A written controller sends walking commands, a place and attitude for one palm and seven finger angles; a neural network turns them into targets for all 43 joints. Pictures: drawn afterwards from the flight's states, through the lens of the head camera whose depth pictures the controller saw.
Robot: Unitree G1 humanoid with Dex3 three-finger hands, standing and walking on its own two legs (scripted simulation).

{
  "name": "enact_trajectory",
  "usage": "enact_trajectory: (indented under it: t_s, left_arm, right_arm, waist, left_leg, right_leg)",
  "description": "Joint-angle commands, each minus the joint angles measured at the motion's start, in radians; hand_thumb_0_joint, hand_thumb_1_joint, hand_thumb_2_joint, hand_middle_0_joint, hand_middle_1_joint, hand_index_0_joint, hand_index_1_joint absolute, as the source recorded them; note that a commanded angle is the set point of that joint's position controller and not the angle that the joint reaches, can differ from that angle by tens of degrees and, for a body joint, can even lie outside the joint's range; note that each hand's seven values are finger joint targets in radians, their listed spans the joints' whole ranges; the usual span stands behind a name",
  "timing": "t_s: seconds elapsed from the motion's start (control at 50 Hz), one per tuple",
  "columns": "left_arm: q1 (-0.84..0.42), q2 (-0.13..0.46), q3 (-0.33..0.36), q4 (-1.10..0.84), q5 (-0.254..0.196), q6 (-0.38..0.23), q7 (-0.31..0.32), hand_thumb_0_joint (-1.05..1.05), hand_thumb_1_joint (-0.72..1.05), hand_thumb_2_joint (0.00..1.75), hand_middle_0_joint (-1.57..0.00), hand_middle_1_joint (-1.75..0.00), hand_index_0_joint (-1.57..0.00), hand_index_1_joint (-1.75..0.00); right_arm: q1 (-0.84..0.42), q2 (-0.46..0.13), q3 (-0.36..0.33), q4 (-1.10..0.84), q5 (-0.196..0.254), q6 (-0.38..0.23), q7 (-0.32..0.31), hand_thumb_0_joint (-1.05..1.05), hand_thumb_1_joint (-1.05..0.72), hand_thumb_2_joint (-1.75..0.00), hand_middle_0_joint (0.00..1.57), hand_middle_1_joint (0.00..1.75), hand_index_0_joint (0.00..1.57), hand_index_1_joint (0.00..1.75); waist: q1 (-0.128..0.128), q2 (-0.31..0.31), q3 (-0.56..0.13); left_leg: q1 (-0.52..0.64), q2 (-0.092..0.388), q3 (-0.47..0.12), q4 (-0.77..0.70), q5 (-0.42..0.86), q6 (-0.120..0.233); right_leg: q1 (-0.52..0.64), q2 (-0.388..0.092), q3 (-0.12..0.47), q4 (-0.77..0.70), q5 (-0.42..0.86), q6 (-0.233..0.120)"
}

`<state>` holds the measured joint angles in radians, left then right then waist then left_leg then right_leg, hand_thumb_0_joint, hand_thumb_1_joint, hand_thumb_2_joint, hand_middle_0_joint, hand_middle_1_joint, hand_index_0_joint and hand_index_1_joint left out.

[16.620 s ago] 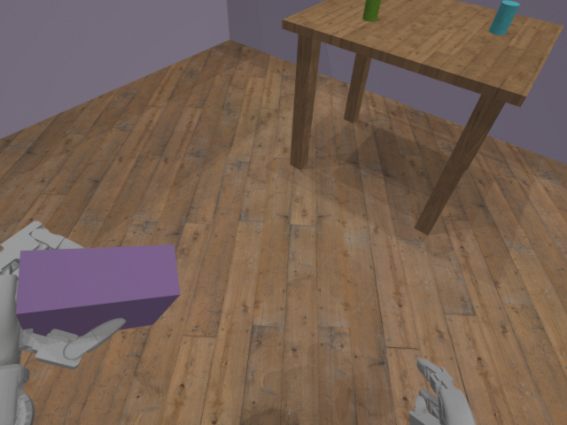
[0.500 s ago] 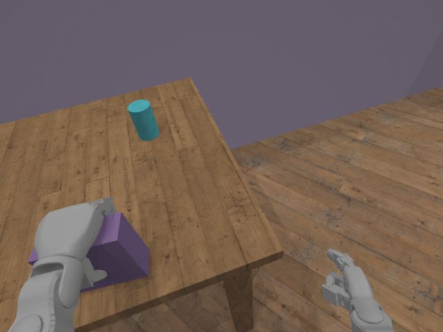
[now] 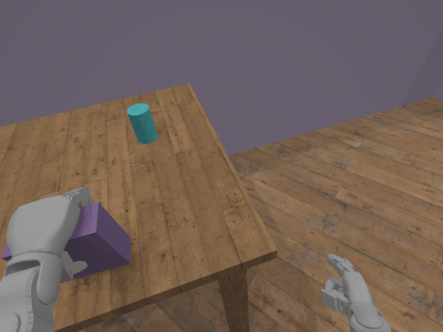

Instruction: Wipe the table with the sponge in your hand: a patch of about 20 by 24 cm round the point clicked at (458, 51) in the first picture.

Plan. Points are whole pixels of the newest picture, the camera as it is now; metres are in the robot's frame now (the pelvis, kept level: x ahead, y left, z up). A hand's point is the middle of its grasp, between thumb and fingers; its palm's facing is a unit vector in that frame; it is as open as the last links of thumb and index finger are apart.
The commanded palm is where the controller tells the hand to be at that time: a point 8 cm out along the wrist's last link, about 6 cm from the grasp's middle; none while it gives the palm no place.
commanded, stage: move the sponge above the wiping area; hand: left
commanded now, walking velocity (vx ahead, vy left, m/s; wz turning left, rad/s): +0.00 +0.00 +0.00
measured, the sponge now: (82, 251) +0.20 +0.30 +0.06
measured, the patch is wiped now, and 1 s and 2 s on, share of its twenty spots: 0.00 0.00 0.00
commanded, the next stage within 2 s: none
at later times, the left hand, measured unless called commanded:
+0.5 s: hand (61, 222) +0.22 +0.32 +0.12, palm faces +0.14 -0.07 -0.99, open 9.7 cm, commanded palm +0.17 +0.30 +0.17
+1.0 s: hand (71, 227) +0.21 +0.30 +0.11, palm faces +0.10 -0.13 -0.99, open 9.7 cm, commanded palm +0.17 +0.30 +0.17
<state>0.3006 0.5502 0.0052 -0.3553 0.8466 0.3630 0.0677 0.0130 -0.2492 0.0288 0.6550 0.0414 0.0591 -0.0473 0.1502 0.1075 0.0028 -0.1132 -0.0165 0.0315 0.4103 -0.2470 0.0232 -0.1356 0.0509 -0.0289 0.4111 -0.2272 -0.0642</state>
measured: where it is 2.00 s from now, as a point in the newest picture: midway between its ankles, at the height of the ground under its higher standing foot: outside the picture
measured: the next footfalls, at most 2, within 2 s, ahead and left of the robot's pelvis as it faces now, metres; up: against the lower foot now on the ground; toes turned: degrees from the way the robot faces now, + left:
none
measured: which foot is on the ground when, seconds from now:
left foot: down 0.00-1.00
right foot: down 0.00-1.00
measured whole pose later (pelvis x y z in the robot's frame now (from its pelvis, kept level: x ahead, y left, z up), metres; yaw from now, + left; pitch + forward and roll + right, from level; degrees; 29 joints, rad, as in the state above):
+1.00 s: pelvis +0.01 +0.02 +0.00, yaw +1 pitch -2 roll +0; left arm 0.23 0.49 -0.02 -0.34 0.82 0.49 0.02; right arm -0.02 -0.25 0.05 0.65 0.05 0.07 -0.04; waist 0.13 0.13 0.00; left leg -0.12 -0.04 0.02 0.39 -0.24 0.05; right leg -0.14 0.03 -0.03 0.40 -0.23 -0.04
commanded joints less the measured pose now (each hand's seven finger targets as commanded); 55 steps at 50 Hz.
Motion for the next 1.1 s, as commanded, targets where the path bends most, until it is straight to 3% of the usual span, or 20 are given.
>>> enact_trajectory:
  t_s: [0.0,0.06,0.12,0.18,0.26,0.28,0.36,0.38,0.46,0.48,0.56,0.62,0.66,0.72,0.76,0.78,0.92,1.02,1.06,1.08]
  left_arm:
    - [-0.130,0.212,0.206,-0.055,-0.036,0.106,0.037,0.00,0.10,1.30,-1.20,-1.60,-1.20,-1.60]
    - [-0.100,0.180,0.139,-0.078,-0.038,0.149,-0.026,0.00,0.10,1.30,-1.20,-1.60,-1.20,-1.60]
    - [-0.175,0.166,0.063,-0.129,-0.015,0.110,-0.081,0.00,0.10,1.30,-1.20,-1.60,-1.20,-1.60]
    - [-0.320,0.216,0.085,-0.193,0.024,0.016,-0.079,0.00,0.10,1.30,-1.20,-1.60,-1.20,-1.60]
    - [-0.364,0.350,0.241,-0.147,0.080,-0.089,0.002,0.00,0.10,1.30,-1.20,-1.60,-1.20,-1.60]
    - [-0.363,0.268,0.191,-0.129,0.070,-0.094,0.019,0.00,0.10,1.30,-1.20,-1.60,-1.20,-1.60]
    - [-0.292,0.279,0.258,0.006,0.012,-0.023,0.065,0.00,0.10,1.30,-1.20,-1.60,-1.20,-1.60]
    - [-0.278,0.221,0.216,-0.007,-0.011,0.002,0.062,0.00,0.10,1.30,-1.20,-1.60,-1.20,-1.60]
    - [-0.105,0.203,0.199,-0.016,-0.042,0.111,0.006,0.00,0.10,1.30,-1.20,-1.60,-1.20,-1.60]
    - [-0.096,0.141,0.131,-0.060,-0.050,0.122,-0.019,0.00,0.10,1.30,-1.20,-1.60,-1.20,-1.60]
    - [-0.082,0.203,0.142,-0.165,-0.015,0.121,-0.077,0.00,0.10,1.30,-1.20,-1.60,-1.20,-1.60]
    - [-0.158,0.220,0.136,-0.264,0.018,0.029,-0.062,0.00,0.10,1.30,-1.20,-1.60,-1.20,-1.60]
    - [-0.211,0.316,0.224,-0.306,0.049,-0.025,-0.021,0.00,0.10,1.30,-1.20,-1.60,-1.20,-1.60]
    - [-0.237,0.245,0.190,-0.225,0.064,-0.063,0.034,0.00,0.10,1.30,-1.20,-1.60,-1.20,-1.60]
    - [-0.284,0.220,0.170,-0.186,0.059,-0.035,0.049,0.00,0.10,1.30,-1.20,-1.60,-1.20,-1.60]
    - [-0.295,0.188,0.142,-0.161,0.047,-0.022,0.053,0.00,0.10,1.30,-1.20,-1.60,-1.20,-1.60]
    - [-0.132,0.139,0.097,-0.155,-0.002,0.122,-0.012,0.00,0.10,1.30,-1.20,-1.60,-1.20,-1.60]
    - [-0.119,0.172,0.103,-0.227,0.035,0.141,-0.049,0.00,0.10,1.30,-1.20,-1.60,-1.20,-1.60]
    - [-0.153,0.212,0.127,-0.276,0.065,0.136,-0.040,0.00,0.10,1.30,-1.20,-1.60,-1.20,-1.60]
    - [-0.175,0.175,0.093,-0.283,0.071,0.123,-0.034,0.00,0.10,1.30,-1.20,-1.60,-1.20,-1.60]
  right_arm:
    - [-0.246,-0.121,-0.036,-0.160,0.018,-0.040,-0.005,0.00,-0.90,-0.90,0.20,0.30,0.20,0.30]
    - [-0.300,-0.126,-0.022,-0.180,0.022,-0.046,-0.010,0.00,-0.90,-0.90,0.20,0.30,0.20,0.30]
    - [-0.245,-0.125,-0.023,-0.192,0.015,-0.063,-0.022,0.00,-0.90,-0.90,0.20,0.30,0.20,0.30]
    - [-0.215,-0.111,-0.019,-0.200,-0.002,-0.089,-0.044,0.00,-0.90,-0.90,0.20,0.30,0.20,0.30]
    - [-0.200,-0.111,-0.031,-0.162,-0.015,-0.104,-0.057,0.00,-0.90,-0.90,0.20,0.30,0.20,0.30]
    - [-0.180,-0.099,-0.035,-0.164,-0.013,-0.104,-0.057,0.00,-0.90,-0.90,0.20,0.30,0.20,0.30]
    - [-0.237,-0.113,-0.037,-0.138,0.008,-0.087,-0.036,0.00,-0.90,-0.90,0.20,0.30,0.20,0.30]
    - [-0.220,-0.114,-0.042,-0.144,0.008,-0.083,-0.027,0.00,-0.90,-0.90,0.20,0.30,0.20,0.30]
    - [-0.280,-0.130,-0.035,-0.158,0.016,-0.066,-0.004,0.00,-0.90,-0.90,0.20,0.30,0.20,0.30]
    - [-0.259,-0.127,-0.033,-0.177,0.016,-0.062,-0.001,0.00,-0.90,-0.90,0.20,0.30,0.20,0.30]
    - [-0.273,-0.125,-0.025,-0.201,0.014,-0.055,-0.002,0.00,-0.90,-0.90,0.20,0.30,0.20,0.30]
    - [-0.203,-0.115,-0.031,-0.211,-0.005,-0.063,-0.015,0.00,-0.90,-0.90,0.20,0.30,0.20,0.30]
    - [-0.208,-0.113,-0.030,-0.201,-0.013,-0.075,-0.026,0.00,-0.90,-0.90,0.20,0.30,0.20,0.30]
    - [-0.147,-0.109,-0.047,-0.172,-0.013,-0.077,-0.031,0.00,-0.90,-0.90,0.20,0.30,0.20,0.30]
    - [-0.203,-0.104,-0.038,-0.167,0.002,-0.078,-0.025,0.00,-0.90,-0.90,0.20,0.30,0.20,0.30]
    - [-0.179,-0.106,-0.042,-0.159,0.002,-0.075,-0.024,0.00,-0.90,-0.90,0.20,0.30,0.20,0.30]
    - [-0.241,-0.118,-0.033,-0.182,0.004,-0.044,0.000,0.00,-0.90,-0.90,0.20,0.30,0.20,0.30]
    - [-0.245,-0.115,-0.019,-0.206,0.002,-0.012,0.015,0.00,-0.90,-0.90,0.20,0.30,0.20,0.30]
    - [-0.273,-0.111,-0.013,-0.214,-0.001,-0.011,0.017,0.00,-0.90,-0.90,0.20,0.30,0.20,0.30]
    - [-0.239,-0.104,-0.016,-0.217,-0.002,-0.013,0.016,0.00,-0.90,-0.90,0.20,0.30,0.20,0.30]
  waist:
    - [-0.001,-0.061,-0.100]
    - [-0.011,-0.024,-0.099]
    - [-0.045,-0.051,-0.127]
    - [-0.053,-0.067,-0.175]
    - [-0.014,-0.039,-0.186]
    - [-0.023,-0.021,-0.194]
    - [0.007,0.014,-0.127]
    - [0.002,-0.004,-0.173]
    - [0.012,-0.035,-0.160]
    - [-0.006,-0.065,-0.184]
    - [-0.020,-0.077,-0.154]
    - [-0.029,-0.063,-0.210]
    - [-0.015,-0.019,-0.208]
    - [-0.028,-0.004,-0.182]
    - [-0.027,0.060,-0.128]
    - [-0.033,0.042,-0.151]
    - [-0.006,-0.081,-0.210]
    - [-0.011,-0.080,-0.205]
    - [-0.004,-0.024,-0.191]
    - [-0.011,-0.027,-0.209]
  left_leg:
    - [-0.037,-0.004,-0.086,-0.046,0.228,0.007]
    - [-0.041,-0.016,-0.092,-0.048,0.221,0.015]
    - [-0.027,-0.018,-0.093,-0.042,0.196,0.034]
    - [0.017,-0.020,-0.085,-0.031,0.172,0.046]
    - [0.043,-0.021,-0.107,-0.038,0.180,0.031]
    - [0.038,-0.015,-0.094,-0.037,0.198,0.030]
    - [-0.002,-0.015,-0.107,-0.057,0.199,0.006]
    - [-0.010,-0.007,-0.088,-0.054,0.223,0.007]
    - [-0.034,-0.013,-0.091,-0.041,0.283,0.005]
    - [-0.040,-0.007,-0.078,-0.036,0.289,0.013]
    - [-0.030,-0.012,-0.102,-0.024,0.288,0.028]
    - [0.021,-0.009,-0.102,-0.016,0.307,0.039]
    - [0.049,-0.008,-0.117,-0.011,0.297,0.036]
    - [0.053,0.006,-0.116,-0.016,0.302,0.019]
    - [0.049,0.004,-0.132,-0.035,0.265,0.010]
    - [0.039,0.012,-0.122,-0.041,0.269,0.006]
    - [0.007,-0.001,-0.109,-0.051,0.363,0.004]
    - [0.000,0.002,-0.110,-0.047,0.385,0.011]
    - [0.015,0.004,-0.123,-0.048,0.361,0.015]
    - [0.020,0.007,-0.112,-0.040,0.372,0.019]
  right_leg:
    - [0.060,-0.047,0.128,-0.078,0.145,-0.003]
    - [0.063,-0.047,0.143,-0.073,0.158,-0.004]
    - [0.053,-0.054,0.117,-0.073,0.133,0.010]
    - [0.038,-0.047,0.118,-0.086,0.063,0.011]
    - [0.036,-0.021,0.174,-0.102,0.036,-0.021]
    - [0.047,-0.033,0.128,-0.087,0.063,-0.016]
    - [0.046,-0.034,0.162,-0.099,0.077,-0.027]
    - [0.083,-0.050,0.114,-0.078,0.125,-0.013]
    - [0.111,-0.050,0.138,-0.054,0.243,-0.011]
    - [0.128,-0.061,0.100,-0.040,0.271,0.003]
    - [0.089,-0.050,0.133,-0.040,0.266,-0.001]
    - [0.084,-0.053,0.107,-0.039,0.247,0.006]
    - [0.064,-0.031,0.158,-0.055,0.211,-0.014]
    - [0.025,-0.032,0.120,-0.063,0.167,-0.017]
    - [-0.005,-0.022,0.141,-0.073,0.120,-0.032]
    - [0.007,-0.033,0.097,-0.062,0.120,-0.021]
    - [0.128,-0.050,0.083,-0.036,0.290,-0.007]
    - [0.128,-0.046,0.094,-0.023,0.304,-0.009]
    - [0.106,-0.028,0.133,-0.032,0.256,-0.022]
    - [0.105,-0.037,0.102,-0.022,0.249,-0.015]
